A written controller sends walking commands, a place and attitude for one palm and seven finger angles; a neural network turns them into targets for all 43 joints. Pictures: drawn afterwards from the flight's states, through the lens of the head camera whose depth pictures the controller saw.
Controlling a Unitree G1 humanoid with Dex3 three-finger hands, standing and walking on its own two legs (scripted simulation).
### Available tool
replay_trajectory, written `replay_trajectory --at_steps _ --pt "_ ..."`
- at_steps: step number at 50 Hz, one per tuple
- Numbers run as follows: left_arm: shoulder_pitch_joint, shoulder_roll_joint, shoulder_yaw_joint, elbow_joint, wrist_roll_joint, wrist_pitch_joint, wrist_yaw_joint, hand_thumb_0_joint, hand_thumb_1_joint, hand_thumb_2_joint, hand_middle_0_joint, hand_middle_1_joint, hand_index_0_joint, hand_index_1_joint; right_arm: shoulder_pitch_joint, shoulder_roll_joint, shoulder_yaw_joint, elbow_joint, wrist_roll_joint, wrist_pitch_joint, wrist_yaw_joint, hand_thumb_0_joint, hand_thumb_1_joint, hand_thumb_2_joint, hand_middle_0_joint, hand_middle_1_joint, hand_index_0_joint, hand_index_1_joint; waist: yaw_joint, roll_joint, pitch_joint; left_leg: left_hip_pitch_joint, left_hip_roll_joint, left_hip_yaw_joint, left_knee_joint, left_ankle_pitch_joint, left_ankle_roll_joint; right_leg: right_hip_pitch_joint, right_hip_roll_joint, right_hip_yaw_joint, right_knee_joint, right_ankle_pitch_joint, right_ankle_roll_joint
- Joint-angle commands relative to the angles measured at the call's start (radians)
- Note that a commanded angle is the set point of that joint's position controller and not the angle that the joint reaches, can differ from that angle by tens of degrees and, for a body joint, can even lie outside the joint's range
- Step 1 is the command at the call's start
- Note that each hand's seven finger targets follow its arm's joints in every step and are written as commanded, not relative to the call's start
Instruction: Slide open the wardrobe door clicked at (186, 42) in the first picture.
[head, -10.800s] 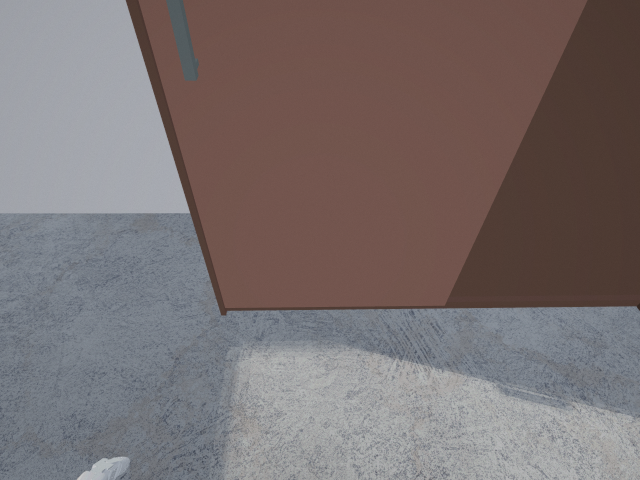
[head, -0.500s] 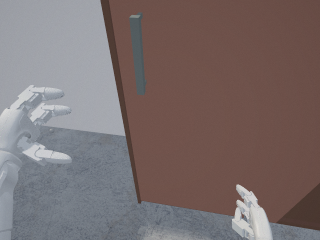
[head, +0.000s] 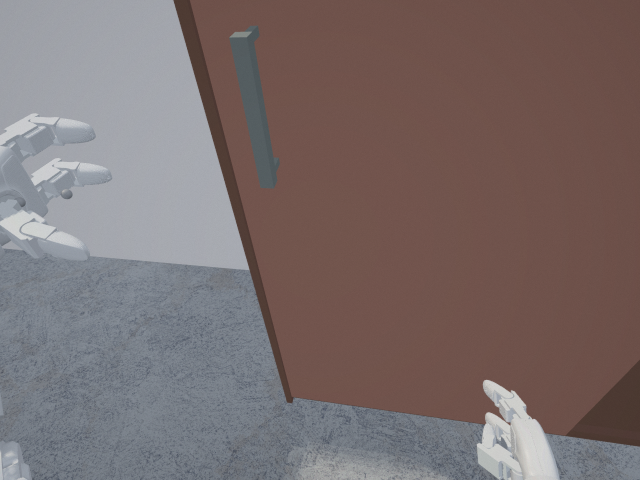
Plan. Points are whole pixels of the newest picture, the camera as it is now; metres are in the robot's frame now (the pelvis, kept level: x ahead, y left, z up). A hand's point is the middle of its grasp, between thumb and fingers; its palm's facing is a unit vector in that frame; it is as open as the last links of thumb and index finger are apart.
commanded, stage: raise the hand with hooked fingers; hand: left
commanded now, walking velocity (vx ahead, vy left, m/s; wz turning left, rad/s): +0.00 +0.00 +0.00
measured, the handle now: (261, 112) +0.51 +0.14 +0.25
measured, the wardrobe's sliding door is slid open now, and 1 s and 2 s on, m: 0.00 0.00 0.00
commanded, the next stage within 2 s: move the hooked fingers beside the handle in 0.36 s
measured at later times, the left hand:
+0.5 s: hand (79, 205) +0.28 +0.27 +0.26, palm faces -0.03 -0.99 -0.15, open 14.0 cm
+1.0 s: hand (107, 170) +0.35 +0.27 +0.26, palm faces +0.05 -1.00 -0.09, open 13.9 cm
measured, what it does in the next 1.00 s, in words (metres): stands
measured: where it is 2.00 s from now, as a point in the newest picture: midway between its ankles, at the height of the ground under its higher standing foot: outside the picture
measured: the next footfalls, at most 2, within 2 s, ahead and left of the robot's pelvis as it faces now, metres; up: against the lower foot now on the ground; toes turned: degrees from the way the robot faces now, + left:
none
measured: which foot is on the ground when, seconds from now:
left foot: down 0.00-1.00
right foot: down 0.00-1.00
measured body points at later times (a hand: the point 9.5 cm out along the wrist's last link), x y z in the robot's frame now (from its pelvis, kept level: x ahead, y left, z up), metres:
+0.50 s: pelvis +0.01 +0.01 +0.00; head -0.02 -0.02 +0.45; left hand +0.28 +0.32 +0.27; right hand +0.22 -0.20 -0.06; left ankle +0.00 +0.12 -0.74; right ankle +0.01 -0.09 -0.74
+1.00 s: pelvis +0.02 +0.01 +0.00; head -0.01 -0.01 +0.45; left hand +0.34 +0.33 +0.26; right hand +0.21 -0.21 -0.07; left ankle +0.00 +0.12 -0.74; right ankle +0.01 -0.09 -0.74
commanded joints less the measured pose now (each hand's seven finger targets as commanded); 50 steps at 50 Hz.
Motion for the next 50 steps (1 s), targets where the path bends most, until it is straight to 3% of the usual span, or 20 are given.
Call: replay_trajectory --at_steps 1,3,5,6,8,9,12,15,16,19,21,25,28,30,33,37,40,43,45,50 --pt "-0.269 0.284 0.116 -0.363 -0.052 -0.068 -0.04 0.0 -0.5 0.3 -0.3 -1.2 -0.3 -1.2 -0.21 -0.088 -0.049 -0.222 0.0 -0.057 0.0 0.0 -0.9 -0.9 0.2 0.3 0.2 0.3 0.022 -0.045 -0.3 0.07 -0.033 -0.064 -0.02 0.18 0.038 0.123 -0.031 0.137 -0.055 0.189 0.03" --pt "-0.274 0.349 0.208 -0.474 -0.068 -0.124 -0.013 0.0 -0.5 0.3 -0.3 -1.2 -0.3 -1.2 -0.212 -0.071 -0.045 -0.236 -0.013 -0.067 -0.004 0.0 -0.9 -0.9 0.2 0.3 0.2 0.3 0.036 -0.022 -0.352 0.095 -0.037 -0.063 -0.019 0.221 0.042 0.164 -0.024 0.124 -0.044 0.235 0.023" --pt "-0.227 0.398 0.282 -0.489 -0.075 -0.159 0.028 0.0 -0.5 0.3 -0.3 -1.2 -0.3 -1.2 -0.195 -0.064 -0.044 -0.222 -0.025 -0.07 -0.003 0.0 -0.9 -0.9 0.2 0.3 0.2 0.3 0.051 -0.014 -0.302 0.073 -0.031 -0.062 -0.026 0.235 0.04 0.159 -0.015 0.113 -0.058 0.238 0.018" --pt "-0.229 0.371 0.283 -0.461 -0.078 -0.167 0.045 0.0 -0.5 0.3 -0.3 -1.2 -0.3 -1.2 -0.194 -0.063 -0.044 -0.214 -0.027 -0.074 -0.005 0.0 -0.9 -0.9 0.2 0.3 0.2 0.3 0.041 0.0 -0.253 0.066 -0.028 -0.06 -0.034 0.225 0.04 0.128 -0.014 0.108 -0.062 0.231 0.014" --pt "-0.219 0.306 0.239 -0.337 -0.069 -0.143 0.071 0.0 -0.5 0.3 -0.3 -1.2 -0.3 -1.2 -0.171 -0.069 -0.048 -0.182 -0.021 -0.073 -0.008 0.0 -0.9 -0.9 0.2 0.3 0.2 0.3 0.022 0.008 -0.136 0.048 -0.021 -0.054 -0.05 0.173 0.037 0.044 -0.007 0.094 -0.081 0.169 0.015" --pt "-0.237 0.273 0.196 -0.284 -0.056 -0.115 0.075 0.0 -0.5 0.3 -0.3 -1.2 -0.3 -1.2 -0.169 -0.076 -0.048 -0.17 -0.016 -0.071 -0.011 0.0 -0.9 -0.9 0.2 0.3 0.2 0.3 0.012 0.064 -0.091 0.046 -0.021 -0.052 -0.06 0.148 0.032 0.006 -0.005 0.086 -0.085 0.135 0.012" --pt "-0.306 0.206 0.064 -0.191 -0.019 -0.033 0.059 0.0 -0.5 0.3 -0.3 -1.2 -0.3 -1.2 -0.167 -0.088 -0.048 -0.166 -0.003 -0.063 -0.016 0.0 -0.9 -0.9 0.2 0.3 0.2 0.3 -0.009 0.065 -0.041 0.035 -0.019 -0.058 -0.064 0.106 0.029 -0.04 -0.012 0.098 -0.096 0.086 0.018" --pt "-0.296 0.138 -0.042 -0.216 -0.001 -0.017 0.032 0.0 -0.5 0.3 -0.3 -1.2 -0.3 -1.2 -0.165 -0.085 -0.05 -0.187 0.003 -0.066 -0.021 0.0 -0.9 -0.9 0.2 0.3 0.2 0.3 -0.02 -0.013 -0.093 0.063 -0.014 -0.069 -0.055 0.116 0.035 -0.029 -0.01 0.1 -0.085 0.091 0.02" --pt "-0.304 0.159 -0.029 -0.254 0.0 -0.022 0.019 0.0 -0.5 0.3 -0.3 -1.2 -0.3 -1.2 -0.161 -0.09 -0.051 -0.191 0.003 -0.064 -0.021 0.0 -0.9 -0.9 0.2 0.3 0.2 0.3 -0.02 -0.019 -0.152 0.081 -0.02 -0.071 -0.054 0.132 0.038 -0.007 -0.008 0.091 -0.072 0.116 0.021" --pt "-0.291 0.267 0.097 -0.401 -0.031 -0.073 -0.014 0.0 -0.5 0.3 -0.3 -1.2 -0.3 -1.2 -0.183 -0.08 -0.048 -0.217 -0.008 -0.067 -0.021 0.0 -0.9 -0.9 0.2 0.3 0.2 0.3 0.004 -0.031 -0.307 0.138 -0.032 -0.073 -0.036 0.208 0.043 0.089 -0.005 0.09 -0.047 0.214 0.018" --pt "-0.255 0.335 0.197 -0.439 -0.063 -0.115 -0.013 0.0 -0.5 0.3 -0.3 -1.2 -0.3 -1.2 -0.187 -0.072 -0.039 -0.216 -0.019 -0.064 -0.016 0.0 -0.9 -0.9 0.2 0.3 0.2 0.3 0.024 -0.043 -0.324 0.127 -0.035 -0.075 -0.039 0.246 0.042 0.13 0.003 0.083 -0.046 0.254 0.013" --pt "-0.207 0.315 0.226 -0.302 -0.077 -0.112 0.024 0.0 -0.5 0.3 -0.3 -1.2 -0.3 -1.2 -0.175 -0.072 -0.042 -0.182 -0.023 -0.061 -0.005 0.0 -0.9 -0.9 0.2 0.3 0.2 0.3 0.033 -0.034 -0.169 0.076 -0.026 -0.073 -0.058 0.221 0.035 0.056 0.008 0.068 -0.075 0.22 0.007" --pt "-0.267 0.199 0.088 -0.196 -0.049 -0.042 0.038 0.0 -0.5 0.3 -0.3 -1.2 -0.3 -1.2 -0.177 -0.077 -0.039 -0.166 -0.008 -0.055 -0.006 0.0 -0.9 -0.9 0.2 0.3 0.2 0.3 -0.003 0.053 -0.06 0.058 -0.02 -0.067 -0.075 0.149 0.025 -0.044 0.0 0.069 -0.084 0.138 0.009" --pt "-0.306 0.14 -0.012 -0.164 -0.021 -0.008 0.032 0.0 -0.5 0.3 -0.3 -1.2 -0.3 -1.2 -0.167 -0.079 -0.042 -0.167 -0.002 -0.052 -0.009 0.0 -0.9 -0.9 0.2 0.3 0.2 0.3 -0.018 0.023 -0.043 0.057 -0.014 -0.075 -0.076 0.13 0.025 -0.058 -0.003 0.075 -0.09 0.11 0.009" --pt "-0.443 0.129 -0.08 -0.279 0.009 -0.021 0.027 0.0 -0.5 0.3 -0.3 -1.2 -0.3 -1.2 -0.166 -0.078 -0.046 -0.19 -0.001 -0.061 -0.018 0.0 -0.9 -0.9 0.2 0.3 0.2 0.3 -0.037 0.026 -0.167 0.117 -0.022 -0.088 -0.066 0.138 0.033 -0.037 -0.003 0.071 -0.07 0.115 0.01" --pt "-0.492 0.205 0.014 -0.375 -0.013 -0.121 0.04 0.0 -0.5 0.3 -0.3 -1.2 -0.3 -1.2 -0.167 -0.065 -0.04 -0.19 -0.017 -0.065 -0.027 0.0 -0.9 -0.9 0.2 0.3 0.2 0.3 -0.022 -0.019 -0.298 0.172 -0.025 -0.098 -0.061 0.19 0.033 0.035 0.007 0.071 -0.062 0.152 0.006" --pt "-0.46 0.258 0.099 -0.3 -0.026 -0.148 0.077 0.0 -0.5 0.3 -0.3 -1.2 -0.3 -1.2 -0.161 -0.064 -0.04 -0.164 -0.027 -0.062 -0.023 0.0 -0.9 -0.9 0.2 0.3 0.2 0.3 0.01 -0.005 -0.285 0.147 -0.025 -0.094 -0.069 0.215 0.025 0.063 0.007 0.07 -0.071 0.179 0.0" --pt "-0.399 0.22 0.093 -0.19 -0.002 -0.094 0.111 0.0 -0.5 0.3 -0.3 -1.2 -0.3 -1.2 -0.166 -0.064 -0.042 -0.159 -0.022 -0.044 -0.013 0.0 -0.9 -0.9 0.2 0.3 0.2 0.3 0.016 0.028 -0.213 0.09 -0.023 -0.075 -0.081 0.248 0.021 0.054 -0.002 0.06 -0.058 0.223 -0.005" --pt "-0.302 0.244 0.119 -0.121 0.013 -0.041 0.121 0.0 -0.5 0.3 -0.3 -1.2 -0.3 -1.2 -0.162 -0.074 -0.05 -0.166 -0.02 -0.023 -0.001 0.0 -0.9 -0.9 0.2 0.3 0.2 0.3 0.037 -0.026 -0.182 0.04 -0.019 -0.07 -0.082 0.278 0.023 0.081 -0.005 0.057 -0.058 0.258 -0.006" --pt "-0.335 0.126 -0.017 -0.246 0.012 -0.023 0.078 0.0 -0.5 0.3 -0.3 -1.2 -0.3 -1.2 -0.172 -0.069 -0.056 -0.209 -0.009 -0.004 0.006 0.0 -0.9 -0.9 0.2 0.3 0.2 0.3 -0.006 -0.038 -0.233 0.094 -0.012 -0.057 -0.052 0.313 0.029 0.068 -0.008 0.069 -0.042 0.319 0.002"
